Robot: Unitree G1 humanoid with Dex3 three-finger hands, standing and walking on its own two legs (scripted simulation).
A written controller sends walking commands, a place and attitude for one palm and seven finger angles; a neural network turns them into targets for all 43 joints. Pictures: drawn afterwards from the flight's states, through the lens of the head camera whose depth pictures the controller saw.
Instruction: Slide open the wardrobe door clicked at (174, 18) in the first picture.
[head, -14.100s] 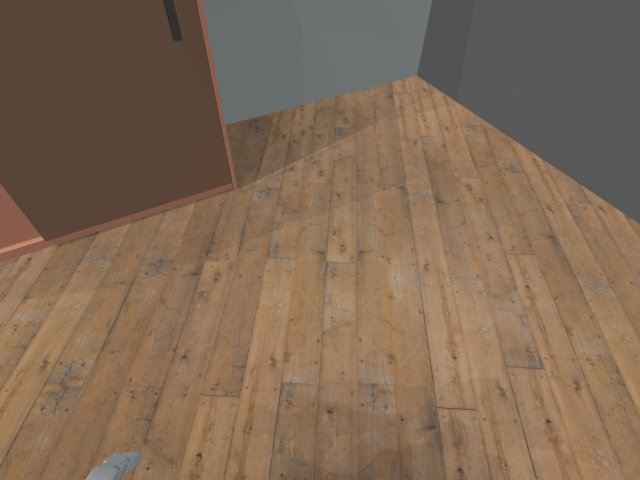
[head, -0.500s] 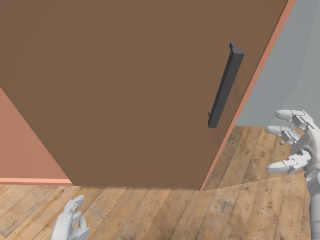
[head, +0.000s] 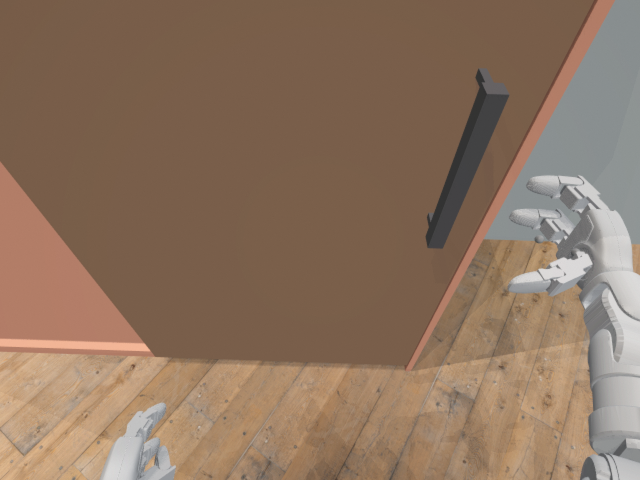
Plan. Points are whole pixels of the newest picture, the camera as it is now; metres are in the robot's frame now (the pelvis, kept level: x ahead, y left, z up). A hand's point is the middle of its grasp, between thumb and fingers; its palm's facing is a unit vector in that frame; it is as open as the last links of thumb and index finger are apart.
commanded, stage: move the hooked fingers beside the handle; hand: right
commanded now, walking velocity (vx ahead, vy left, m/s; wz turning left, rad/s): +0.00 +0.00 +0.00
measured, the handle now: (455, 170) +0.52 -0.15 +0.11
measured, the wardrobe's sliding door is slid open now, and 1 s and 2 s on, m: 0.00 0.00 0.00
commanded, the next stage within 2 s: feel for the door with the fingertips in 1.42 s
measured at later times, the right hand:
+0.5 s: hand (508, 204) +0.45 -0.20 +0.12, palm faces -0.01 +1.00 +0.00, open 14.0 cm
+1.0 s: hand (517, 205) +0.46 -0.22 +0.11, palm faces -0.01 +1.00 +0.01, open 14.0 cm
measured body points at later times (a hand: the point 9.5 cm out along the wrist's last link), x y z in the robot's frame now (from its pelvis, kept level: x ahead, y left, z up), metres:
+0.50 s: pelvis +0.00 +0.00 -0.01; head +0.05 -0.01 +0.44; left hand +0.06 +0.27 -0.11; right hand +0.44 -0.26 +0.12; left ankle +0.01 +0.11 -0.73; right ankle +0.00 -0.12 -0.73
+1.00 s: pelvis +0.00 -0.01 -0.01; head +0.06 -0.02 +0.44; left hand +0.04 +0.27 -0.12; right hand +0.45 -0.27 +0.11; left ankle +0.01 +0.11 -0.73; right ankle +0.00 -0.12 -0.73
